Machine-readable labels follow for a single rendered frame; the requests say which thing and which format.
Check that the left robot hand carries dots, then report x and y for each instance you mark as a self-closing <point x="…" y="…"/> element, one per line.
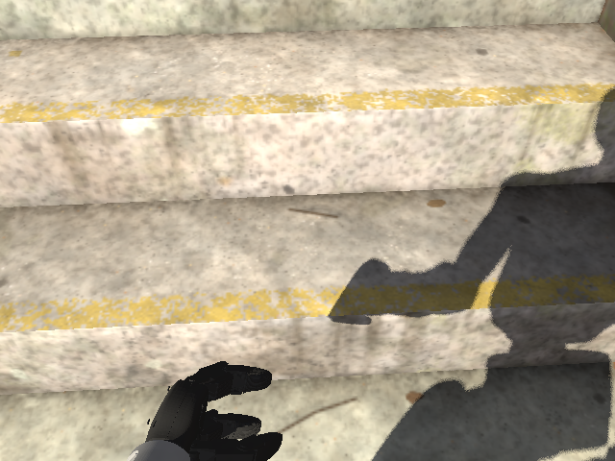
<point x="208" y="436"/>

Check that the left robot forearm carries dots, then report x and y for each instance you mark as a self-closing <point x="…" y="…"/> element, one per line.
<point x="158" y="450"/>

